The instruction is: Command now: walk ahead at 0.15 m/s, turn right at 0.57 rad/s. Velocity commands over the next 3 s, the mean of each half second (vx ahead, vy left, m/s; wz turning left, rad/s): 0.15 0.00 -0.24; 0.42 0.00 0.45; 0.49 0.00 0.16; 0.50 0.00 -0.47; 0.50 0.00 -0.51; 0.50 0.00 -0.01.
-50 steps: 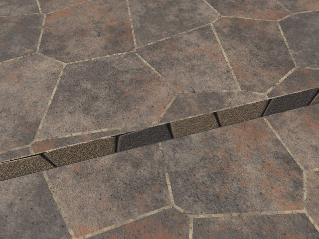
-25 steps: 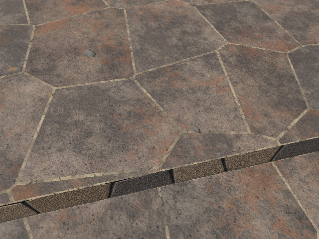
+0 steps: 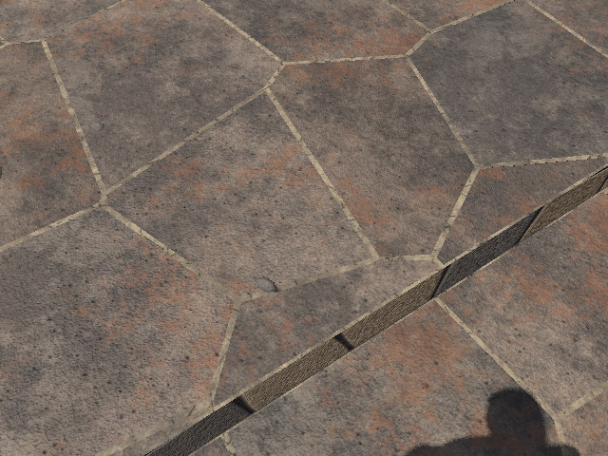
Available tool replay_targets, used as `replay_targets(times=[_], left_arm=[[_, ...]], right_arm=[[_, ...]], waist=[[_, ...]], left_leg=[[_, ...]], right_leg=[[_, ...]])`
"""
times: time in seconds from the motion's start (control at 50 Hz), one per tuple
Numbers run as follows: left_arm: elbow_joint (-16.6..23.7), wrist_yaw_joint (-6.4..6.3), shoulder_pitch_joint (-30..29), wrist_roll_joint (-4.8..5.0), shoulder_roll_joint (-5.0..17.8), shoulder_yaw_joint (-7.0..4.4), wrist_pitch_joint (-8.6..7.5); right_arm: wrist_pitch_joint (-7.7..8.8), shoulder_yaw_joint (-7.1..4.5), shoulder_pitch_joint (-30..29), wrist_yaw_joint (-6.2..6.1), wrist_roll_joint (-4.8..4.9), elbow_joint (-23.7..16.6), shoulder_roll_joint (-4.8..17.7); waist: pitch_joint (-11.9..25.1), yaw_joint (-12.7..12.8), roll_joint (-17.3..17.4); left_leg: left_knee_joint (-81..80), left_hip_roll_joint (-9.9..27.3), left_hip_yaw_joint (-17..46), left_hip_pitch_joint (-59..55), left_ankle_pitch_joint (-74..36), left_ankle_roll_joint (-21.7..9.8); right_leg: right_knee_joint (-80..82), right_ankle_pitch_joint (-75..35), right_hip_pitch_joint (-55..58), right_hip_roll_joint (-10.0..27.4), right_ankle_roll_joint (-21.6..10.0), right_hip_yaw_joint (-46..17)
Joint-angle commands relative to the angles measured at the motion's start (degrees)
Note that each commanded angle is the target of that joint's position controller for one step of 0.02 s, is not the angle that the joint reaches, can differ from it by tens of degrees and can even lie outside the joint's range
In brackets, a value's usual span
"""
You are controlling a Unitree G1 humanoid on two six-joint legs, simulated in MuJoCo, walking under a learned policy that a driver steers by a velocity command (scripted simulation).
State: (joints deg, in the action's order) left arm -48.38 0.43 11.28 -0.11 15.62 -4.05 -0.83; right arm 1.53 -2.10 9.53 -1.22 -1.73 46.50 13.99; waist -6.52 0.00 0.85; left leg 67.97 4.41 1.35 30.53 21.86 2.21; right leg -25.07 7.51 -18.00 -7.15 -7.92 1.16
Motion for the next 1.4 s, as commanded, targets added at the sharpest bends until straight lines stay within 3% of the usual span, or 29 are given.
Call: replay_targets(times=[0.02,0.16,0.28,0.36,0.38,0.4,0.42,0.44,0.48,0.54,0.7,0.76,0.8,0.82,0.84,0.86,0.88,0.9,0.94,1.02,1.08,1.12,1.2,1.26,1.28,1.3,1.32,1.36,1.4], left_arm=[[3.1,-0.15,2.4,-0.33,8.7,-2.06,-0.89],[3.6,-0.99,5.4,-0.58,9.0,-2.14,0.87],[2.9,-1.19,5.8,-1.57,7.7,-1.19,1.26],[1.2,-1.52,5.3,-1.25,6.8,0.01,1.41],[1.5,-1.62,5.2,-1.42,5.1,0.66,1.02],[2.4,-1.48,5.5,-1.74,1.8,1.72,0.29],[3.9,-1.29,3.7,-1.39,3.8,1.35,-0.17],[4.2,-1.17,0.4,-2.84,7.9,0.36,-0.61],[3.7,0.0,-1.0,-2.4,6.8,0.4,-1.54],[3.6,1.19,-2.4,-2.6,4.5,0.89,-2.15],[8.2,0.83,-13.1,-1.51,2.8,1.92,-2.38],[9.0,0.43,-12.1,-0.9,3.5,2.0,-2.92],[7.2,-0.43,-5.1,-0.66,4.6,1.5,-3.55],[6.0,-1.24,-0.5,-1.16,6.2,0.87,-4.18],[5.5,-2.39,6.8,-2.3,10.8,-0.34,-4.7],[5.3,-2.8,9.2,-2.88,16.5,-1.34,-3.7],[5.0,-2.5,6.9,-2.7,13.6,-1.29,-2.72],[6.4,-1.91,3.2,-2.2,7.9,0.08,-2.65],[6.8,-1.64,0.1,-2.03,4.1,1.34,-3.33],[4.8,-0.93,5.1,-1.9,4.4,1.07,-5.25],[2.6,-0.66,11.1,-2.16,4.3,0.73,-5.67],[0.3,-0.6,14.7,-2.57,3.2,0.96,-5.76],[-5.5,-0.43,22.3,-3.04,2.4,1.78,-6.64],[-9.6,-0.65,23.3,-1.67,0.4,3.09,-6.67],[-11.0,-1.41,24.4,-1.39,0.0,3.44,-6.22],[-10.4,-2.17,22.0,-0.34,0.4,3.46,-5.3],[-10.0,-2.24,20.7,0.13,0.8,3.45,-5.04],[-7.9,-1.27,18.7,0.35,8.0,2.16,-5.13],[-7.6,0.3,16.4,0.94,13.1,-0.18,-5.55]], right_arm=[[-1.64,-1.12,9.1,-0.16,-0.14,-0.7,4.2],[-2.77,-1.47,0.5,-0.56,0.38,-3.5,5.9],[-2.41,-1.12,0.3,-1.03,1.29,-3.0,5.8],[-0.96,-0.08,4.5,-0.19,0.39,-0.8,3.2],[-0.26,-0.15,5.3,-0.27,0.05,-0.2,4.2],[0.36,-0.47,8.2,-0.5,-0.65,0.1,7.5],[0.02,-2.41,10.4,0.25,0.0,1.5,14.1],[0.09,-2.51,12.6,1.05,0.38,2.6,11.9],[0.63,-1.98,10.1,1.7,0.97,2.7,9.0],[1.4,-2.28,10.5,1.1,1.27,3.8,8.4],[1.17,-3.84,17.2,0.68,0.69,6.0,9.0],[1.06,-4.41,14.9,0.86,0.33,4.7,9.9],[0.99,-4.82,10.8,0.69,0.72,3.0,10.7],[1.31,-4.7,9.8,0.79,1.35,2.4,10.1],[2.02,-3.72,8.5,1.09,2.35,0.4,6.6],[2.0,-2.39,11.5,0.87,3.1,-2.1,1.7],[0.71,-2.9,14.4,0.32,1.27,-0.4,5.7],[0.26,-3.14,12.9,0.84,0.12,0.7,6.7],[-0.03,-2.86,9.7,2.22,-0.32,0.1,4.9],[-1.24,-2.67,5.9,3.52,-0.62,-2.3,4.0],[-2.31,-2.44,0.3,3.07,-0.85,-4.8,2.4],[-2.59,-2.0,-4.5,2.04,-0.47,-7.4,1.3],[-1.71,1.19,-16.9,-0.51,-0.26,-14.4,-4.4],[-0.73,4.01,-26.3,0.33,-0.02,-21.5,-6.5],[-0.68,4.68,-28.3,1.02,-0.03,-23.6,-7.0],[-0.87,5.5,-24.7,2.53,-0.3,-23.7,-6.7],[-0.86,5.55,-22.8,3.07,0.14,-22.7,-7.4],[-1.3,4.14,-10.5,2.49,0.87,-17.5,-5.0],[-0.51,0.98,9.0,1.34,1.09,-12.4,1.1]], waist=[[11.9,-2.1,-1.8],[10.3,1.4,-5.4],[9.5,2.1,-6.4],[7.3,-0.2,-5.6],[6.2,-0.3,-2.2],[6.8,-0.3,7.6],[2.4,-0.6,14.3],[-0.4,-2.2,9.3],[-0.5,-0.7,5.1],[2.7,-0.6,5.5],[3.9,-4.5,6.1],[5.2,-2.9,6.4],[7.1,1.2,5.1],[9.6,3.5,2.8],[15.6,7.0,-4.8],[19.3,5.3,-18.7],[15.9,2.0,-12.9],[9.8,1.3,-5.3],[4.1,0.2,-5.4],[6.9,0.2,-6.9],[7.3,1.8,-8.5],[3.9,1.9,-5.6],[-1.0,2.3,-2.4],[-3.5,1.6,-1.9],[-2.8,1.9,-4.7],[-0.3,-0.2,-3.0],[2.9,0.1,-2.7],[13.2,-4.4,-8.5],[25.3,-14.3,-15.9]], left_leg=[[-3.5,-0.6,-0.5,-1.9,-3.0,1.0],[-14.0,-1.0,1.5,3.0,-7.1,1.5],[-23.7,-3.1,0.7,-4.6,-1.8,-0.8],[-43.4,-5.3,-2.6,-20.6,-4.4,-3.8],[-47.7,-3.0,2.5,-25.3,-3.4,-5.0],[-53.9,7.4,16.7,-28.8,1.4,-8.0],[-58.9,14.7,32.4,-28.7,3.8,-15.6],[-59.4,16.1,35.8,-27.9,4.3,-18.2],[-59.8,10.5,28.1,-27.0,4.8,-15.8],[-59.3,4.9,20.5,-28.8,-9.0,-14.2],[-54.6,3.7,20.2,-28.6,-19.3,-15.3],[-50.7,3.3,21.0,-24.6,-26.9,-13.8],[-45.7,1.3,21.5,-19.8,-29.3,-10.8],[-39.6,-1.6,19.8,-16.3,-29.2,-8.9],[-25.1,-6.1,14.1,-10.2,-22.2,-6.8],[-12.9,-13.8,5.4,3.6,8.4,-5.3],[-3.7,-7.9,4.2,6.2,9.3,-5.9],[-1.3,-5.4,4.6,6.4,4.6,-6.2],[-2.0,-2.7,2.9,5.5,-1.6,-5.3],[7.1,-2.8,0.5,9.4,-6.4,-3.9],[24.3,-3.6,-1.0,19.9,-3.0,-3.9],[33.2,-3.9,2.9,32.0,0.6,-5.0],[53.4,-5.6,5.2,58.1,10.9,-9.6],[38.2,-4.0,-1.9,53.5,11.0,-9.8],[34.0,-2.3,-6.5,49.7,10.9,-9.4],[18.5,1.5,-8.4,33.2,4.4,-9.8],[9.9,0.1,-9.3,18.4,-0.7,-10.4],[4.9,-6.7,-13.2,-3.0,1.2,-11.1],[-9.0,-8.4,-5.5,-21.0,0.8,-12.7]], right_leg=[[5.4,-42.3,6.7,15.3,-7.5,-12.5],[6.6,-20.8,10.2,15.1,-5.2,-19.1],[3.1,-28.1,12.1,16.5,-5.4,-20.3],[3.7,2.5,4.9,14.6,-3.2,-20.9],[1.3,8.9,1.0,12.6,-1.4,-19.9],[-9.0,16.1,-2.9,7.7,0.7,-13.1],[-13.8,21.6,-13.7,0.5,2.3,-3.2],[-20.3,23.5,-16.6,3.7,3.5,-4.1],[-23.8,17.0,-16.2,6.1,5.4,-4.9],[-25.2,8.8,-15.4,6.8,8.1,-2.7],[-14.9,7.3,-15.2,7.1,10.9,-1.2],[-9.4,7.3,-7.3,5.7,9.9,-1.1],[-1.3,3.3,4.9,4.4,8.9,-1.1],[2.4,1.0,14.0,5.9,7.8,-2.2],[6.3,8.5,25.1,17.4,5.7,-12.8],[12.3,12.1,32.5,31.1,0.5,-33.7],[11.8,20.5,26.1,32.2,-2.1,-38.0],[12.9,25.3,19.6,28.9,-1.5,-32.0],[15.6,12.9,12.4,23.3,0.0,-18.7],[13.4,-9.7,14.4,21.8,-0.7,-7.9],[13.3,-8.6,17.9,24.6,-4.3,-8.0],[15.4,2.0,20.1,26.1,-4.9,-9.1],[15.3,9.0,26.2,29.2,-3.0,-8.9],[20.5,8.9,15.9,22.4,1.1,-0.8],[23.5,3.8,14.2,21.2,-0.2,-0.3],[28.4,-7.0,8.1,20.1,-1.2,2.8],[29.6,-20.4,5.8,19.6,-1.2,4.2],[16.7,-70.2,9.5,21.4,-1.8,6.1],[-12.4,-82.8,14.3,20.8,1.1,3.8]])
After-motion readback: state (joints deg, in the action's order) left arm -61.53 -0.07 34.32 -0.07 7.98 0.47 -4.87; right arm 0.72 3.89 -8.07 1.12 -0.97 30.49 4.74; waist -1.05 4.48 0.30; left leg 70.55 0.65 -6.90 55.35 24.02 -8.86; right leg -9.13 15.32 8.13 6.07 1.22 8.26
